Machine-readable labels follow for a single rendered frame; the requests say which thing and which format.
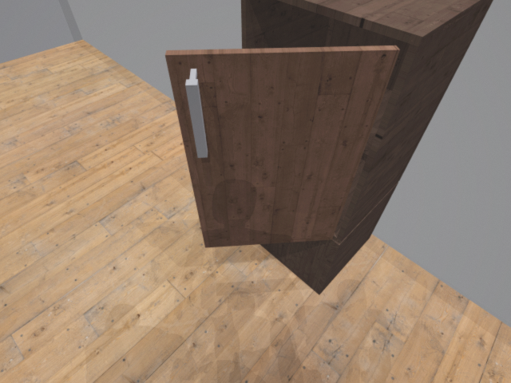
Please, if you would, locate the handle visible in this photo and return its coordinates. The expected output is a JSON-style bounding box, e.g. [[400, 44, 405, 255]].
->
[[185, 69, 208, 158]]

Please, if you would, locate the cupboard door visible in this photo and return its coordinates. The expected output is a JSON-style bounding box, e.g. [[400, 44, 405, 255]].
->
[[165, 45, 400, 248]]

